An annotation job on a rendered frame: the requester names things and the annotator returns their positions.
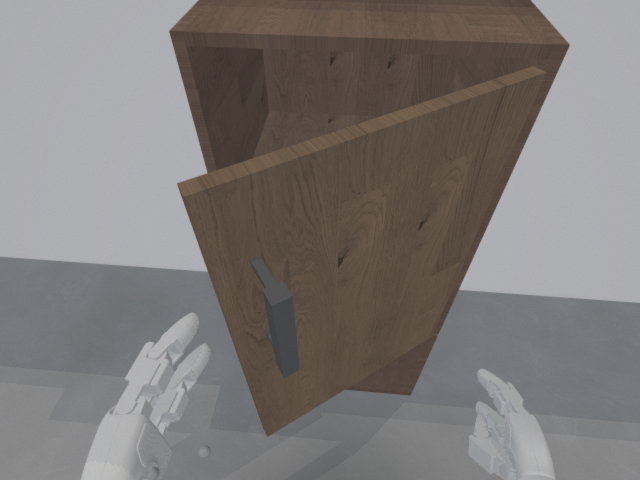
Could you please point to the robot left hand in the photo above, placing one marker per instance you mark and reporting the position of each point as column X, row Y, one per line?
column 133, row 436

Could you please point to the cupboard door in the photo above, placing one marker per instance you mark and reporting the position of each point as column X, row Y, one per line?
column 368, row 227

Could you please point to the robot right hand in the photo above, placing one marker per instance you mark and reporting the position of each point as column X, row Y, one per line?
column 517, row 446

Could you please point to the handle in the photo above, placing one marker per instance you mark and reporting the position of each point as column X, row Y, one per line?
column 280, row 313

